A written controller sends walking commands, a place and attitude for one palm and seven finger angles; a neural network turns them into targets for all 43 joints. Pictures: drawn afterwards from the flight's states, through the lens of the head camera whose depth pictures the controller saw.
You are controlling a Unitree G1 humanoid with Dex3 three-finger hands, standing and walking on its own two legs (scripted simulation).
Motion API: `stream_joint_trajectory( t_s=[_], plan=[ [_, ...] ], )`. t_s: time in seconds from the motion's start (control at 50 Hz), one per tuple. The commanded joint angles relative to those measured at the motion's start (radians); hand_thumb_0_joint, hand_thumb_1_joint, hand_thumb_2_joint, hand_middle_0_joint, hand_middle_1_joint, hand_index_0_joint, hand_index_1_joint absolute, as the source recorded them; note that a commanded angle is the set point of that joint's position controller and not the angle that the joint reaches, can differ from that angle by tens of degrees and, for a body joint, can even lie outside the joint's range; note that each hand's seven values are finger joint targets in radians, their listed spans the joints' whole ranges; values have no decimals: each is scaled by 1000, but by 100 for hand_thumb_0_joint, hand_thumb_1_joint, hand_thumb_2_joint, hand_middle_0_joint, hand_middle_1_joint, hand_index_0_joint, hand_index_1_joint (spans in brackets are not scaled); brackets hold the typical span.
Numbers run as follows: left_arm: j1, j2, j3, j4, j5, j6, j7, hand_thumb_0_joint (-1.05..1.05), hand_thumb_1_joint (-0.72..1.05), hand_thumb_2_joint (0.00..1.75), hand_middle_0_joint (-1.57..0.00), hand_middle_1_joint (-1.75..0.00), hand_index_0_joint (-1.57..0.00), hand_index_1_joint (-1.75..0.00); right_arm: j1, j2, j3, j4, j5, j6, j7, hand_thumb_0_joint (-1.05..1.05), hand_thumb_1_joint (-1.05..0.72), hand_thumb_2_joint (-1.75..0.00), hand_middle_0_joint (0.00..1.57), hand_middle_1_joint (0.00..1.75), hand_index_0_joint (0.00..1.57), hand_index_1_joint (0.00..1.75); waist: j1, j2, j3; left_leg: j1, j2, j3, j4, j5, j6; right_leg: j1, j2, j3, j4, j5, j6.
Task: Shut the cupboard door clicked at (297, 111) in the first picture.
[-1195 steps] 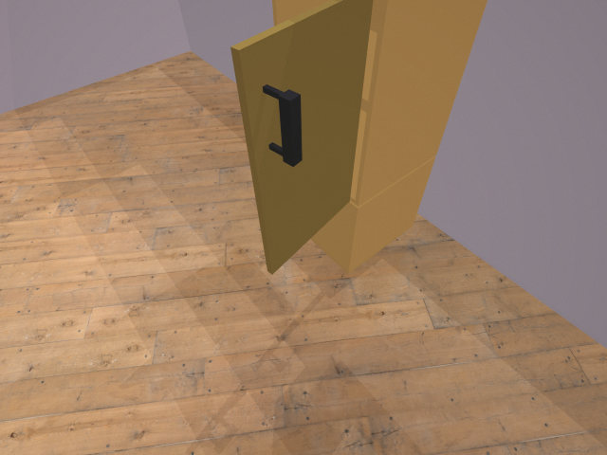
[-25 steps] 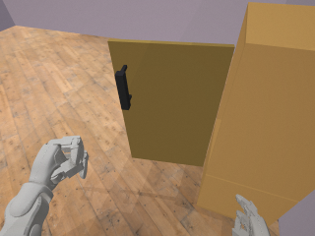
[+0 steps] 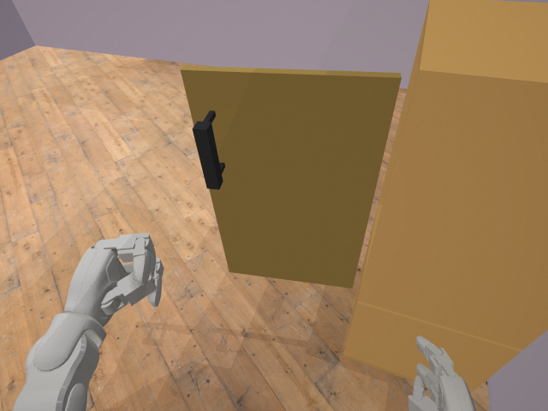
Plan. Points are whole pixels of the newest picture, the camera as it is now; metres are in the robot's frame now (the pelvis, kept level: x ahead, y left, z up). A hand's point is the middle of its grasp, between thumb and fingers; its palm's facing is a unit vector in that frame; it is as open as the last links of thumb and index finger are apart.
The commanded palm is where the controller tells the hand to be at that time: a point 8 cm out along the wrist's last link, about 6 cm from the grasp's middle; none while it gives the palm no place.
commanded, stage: bring the fist close to the handle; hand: left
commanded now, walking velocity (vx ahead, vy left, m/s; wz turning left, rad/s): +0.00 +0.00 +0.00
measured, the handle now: (212, 150) +0.53 +0.17 +0.12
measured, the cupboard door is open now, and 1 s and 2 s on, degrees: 100 100 92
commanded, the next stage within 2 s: push the door shut along its arc in 1.26 s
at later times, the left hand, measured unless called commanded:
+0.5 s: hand (195, 217) +0.35 +0.15 +0.13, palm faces -0.09 -1.00 -0.04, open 3.1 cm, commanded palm +0.34 +0.20 +0.13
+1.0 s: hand (225, 180) +0.43 +0.12 +0.13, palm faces -0.08 -1.00 -0.02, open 3.1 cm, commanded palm +0.40 +0.18 +0.13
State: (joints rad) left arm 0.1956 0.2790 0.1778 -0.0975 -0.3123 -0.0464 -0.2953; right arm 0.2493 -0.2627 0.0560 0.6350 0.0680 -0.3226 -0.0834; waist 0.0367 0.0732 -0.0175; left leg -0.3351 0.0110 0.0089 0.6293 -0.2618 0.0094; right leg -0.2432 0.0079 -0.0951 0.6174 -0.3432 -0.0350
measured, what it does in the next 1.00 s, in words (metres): stands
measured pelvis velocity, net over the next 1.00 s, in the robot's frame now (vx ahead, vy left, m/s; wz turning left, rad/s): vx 0.02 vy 0.00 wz -0.05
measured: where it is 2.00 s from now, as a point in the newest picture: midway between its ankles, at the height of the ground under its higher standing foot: outside the picture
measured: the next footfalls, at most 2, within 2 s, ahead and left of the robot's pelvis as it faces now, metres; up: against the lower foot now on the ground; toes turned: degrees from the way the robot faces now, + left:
none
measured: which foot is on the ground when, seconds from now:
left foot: down 0.00-1.00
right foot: down 0.00-1.00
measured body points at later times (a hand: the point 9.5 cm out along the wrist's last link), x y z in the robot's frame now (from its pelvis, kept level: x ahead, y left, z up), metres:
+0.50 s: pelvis +0.02 +0.00 +0.00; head +0.01 -0.02 +0.45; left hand +0.35 +0.21 +0.13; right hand +0.17 -0.24 -0.09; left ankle +0.05 +0.11 -0.73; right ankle +0.00 -0.09 -0.73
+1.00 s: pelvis +0.02 +0.00 +0.00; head +0.04 -0.01 +0.45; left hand +0.43 +0.18 +0.13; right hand +0.12 -0.25 -0.11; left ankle +0.05 +0.11 -0.73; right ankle +0.00 -0.09 -0.73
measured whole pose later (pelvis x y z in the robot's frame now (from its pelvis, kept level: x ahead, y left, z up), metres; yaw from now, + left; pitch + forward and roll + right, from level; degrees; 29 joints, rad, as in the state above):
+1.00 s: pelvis +0.02 +0.00 +0.00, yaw -3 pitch +3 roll +0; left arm -0.52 0.25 0.16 0.62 -0.19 -0.10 -0.13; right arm 0.29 -0.26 0.02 0.67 0.06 -0.10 -0.04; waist -0.04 0.04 -0.04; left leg -0.39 0.02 0.06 0.61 -0.28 0.01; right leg -0.33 0.01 -0.04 0.63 -0.35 -0.03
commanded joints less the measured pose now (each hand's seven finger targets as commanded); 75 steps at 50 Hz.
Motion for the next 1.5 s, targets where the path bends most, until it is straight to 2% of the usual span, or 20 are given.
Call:
stream_joint_trajectory(
  t_s=[0.0, 0.18, 0.36, 0.38, 0.44, 0.48, 0.52, 0.64, 0.68, 0.76, 0.78, 0.84, 0.98, 1.14, 1.18, 1.24, 1.3, 1.32, 1.4, 1.48],
  plan=[
    [-338, 154, 68, -162, -5, -63, 15, 0, 90, 90, -130, -150, -130, -150, -111, -106, -43, -152, 1, -60, -9, 0, -90, -90, 20, 30, 20, 30, -20, -64, -103, 101, -15, -35, -98, 19, 33, -83, -16, 92, -161, 47, 33],
    [-470, 164, 82, -18, 17, -28, 51, 0, 90, 90, -130, -150, -130, -150, -110, -106, -43, -148, 0, -19, 3, 0, -90, -90, 20, 30, 20, 30, -6, -83, -156, 115, -14, -27, -102, 96, 30, -43, -17, 80, -136, 174, 29],
    [-650, 132, 40, 59, 47, -37, 83, 0, 90, 90, -130, -150, -130, -150, -105, -104, -51, -147, 1, 26, 16, 0, -90, -90, 20, 30, 20, 30, -26, -55, -202, 152, -13, -9, -96, 149, 28, -54, -14, 72, -114, 254, 27],
    [-646, 171, 74, 75, 49, -40, 92, 0, 90, 90, -130, -150, -130, -150, -96, -111, -53, -141, -2, 32, 16, 0, -90, -90, 20, 30, 20, 30, -22, -87, -213, 145, -10, -12, -90, 163, 29, -37, -15, 76, -113, 268, 28],
    [-719, 113, 14, 88, 59, -42, 98, 0, 90, 90, -130, -150, -130, -150, -95, -105, -54, -141, 1, 46, 20, 0, -90, -90, 20, 30, 20, 30, -38, -47, -229, 172, -11, -8, -88, 181, 27, -58, -11, 67, -102, 292, 26],
    [-760, 139, 27, 162, 66, -37, 111, 0, 90, 90, -130, -150, -130, -150, -80, -116, -55, -123, 0, 60, 17, 0, -90, -90, 20, 30, 20, 30, -49, -100, -188, 145, -5, -14, -89, 154, 28, -74, -9, 66, -113, 257, 27],
    [-826, 108, -1, 170, 73, -40, 122, 0, 90, 90, -130, -150, -130, -150, -82, -112, -57, -125, 1, 71, 19, 0, -90, -90, 20, 30, 20, 30, -51, -52, -214, 165, -8, -14, -90, 156, 26, -82, -10, 67, -107, 259, 24],
    [-925, 102, -2, 246, 91, -56, 157, 0, 90, 90, -130, -150, -130, -150, -63, -113, -63, -112, -5, 104, 28, 0, -90, -90, 20, 30, 20, 30, -54, -65, -289, 200, -5, -13, -76, 235, 23, -61, -8, 62, -84, 340, 19],
    [-924, 150, 42, 334, 95, -51, 168, 0, 90, 90, -130, -150, -130, -150, -47, -123, -62, -101, -8, 123, 28, 0, -90, -90, 20, 30, 20, 30, -49, -124, -263, 158, -4, -13, -78, 221, 25, -50, -8, 65, -92, 335, 22],
    [-1041, 106, 2, 371, 106, -68, 174, 0, 90, 90, -130, -150, -130, -150, -42, -115, -65, -104, -3, 148, 33, 0, -90, -90, 20, 30, 20, 30, -65, -66, -276, 170, -7, -5, -72, 230, 23, -70, -8, 69, -84, 350, 19],
    [-1050, 147, 36, 403, 110, -73, 180, 0, 90, 90, -130, -150, -130, -150, -31, -121, -69, -95, -6, 154, 31, 0, -90, -90, 20, 30, 20, 30, -65, -104, -276, 161, -5, -6, -65, 232, 27, -61, -7, 73, -88, 354, 21],
    [-1129, 105, -4, 453, 110, -94, 174, 0, 90, 90, -130, -150, -130, -150, -20, -117, -70, -91, -3, 167, 33, 0, -90, -90, 20, 30, 20, 30, -82, -72, -278, 162, -7, -3, -62, 222, 25, -85, -4, 75, -85, 352, 20],
    [-1048, 172, 69, 498, 112, -137, 167, 0, 90, 90, -130, -150, -130, -150, 12, -128, -83, -103, -10, 189, 43, 0, -90, -90, 20, 30, 20, 30, -45, -96, -343, 143, -10, 3, -54, 261, 30, -23, -2, 80, -69, 410, 19],
    [-1105, 147, 36, 443, 99, -158, 152, 0, 90, 90, -130, -150, -130, -150, 1, -120, -83, -108, -1, 198, 37, 0, -90, -90, 20, 30, 20, 30, -72, -73, -303, 139, -13, 14, -66, 199, 35, -50, 2, 88, -90, 370, 25],
    [-1090, 184, 63, 471, 99, -156, 153, 0, 90, 90, -130, -150, -130, -150, 9, -130, -84, -100, -4, 200, 32, 0, -90, -90, 20, 30, 20, 30, -72, -110, -283, 124, -11, 11, -66, 181, 38, -53, 2, 90, -98, 343, 28],
    [-1157, 139, 19, 470, 98, -157, 146, 0, 90, 90, -130, -150, -130, -150, -2, -121, -81, -97, 3, 200, 28, 0, -90, -90, 20, 30, 20, 30, -86, -52, -275, 145, -11, 5, -70, 149, 34, -94, 4, 86, -103, 292, 22],
    [-1125, 157, 38, 498, 93, -157, 149, 0, 90, 90, -130, -150, -130, -150, 0, -127, -82, -98, 0, 197, 27, 0, -90, -90, 20, 30, 20, 30, -76, -87, -287, 133, -12, 1, -69, 135, 35, -82, 3, 89, -104, 276, 24],
    [-1141, 122, 10, 508, 94, -155, 146, 0, 90, 90, -130, -150, -130, -150, -2, -123, -79, -98, 2, 197, 28, 0, -90, -90, 20, 30, 20, 30, -84, -85, -284, 141, -12, 1, -70, 141, 35, -93, 4, 84, -102, 283, 23],
    [-1251, 180, 28, 598, 107, -157, 143, 0, 90, 90, -130, -150, -130, -150, 8, -133, -75, -79, 2, 204, 22, 0, -90, -90, 20, 30, 20, 30, -109, -109, -232, 100, -10, -4, -67, 79, 37, -137, 0, 92, -112, 211, 28],
    [-1360, 204, 35, 650, 112, -191, 127, 0, 90, 90, -130, -150, -130, -150, 31, -137, -75, -71, -5, 202, 20, 0, -90, -90, 20, 30, 20, 30, -115, -76, -311, 134, -11, -17, -53, 103, 35, -135, 3, 88, -91, 223, 19]
  ],
)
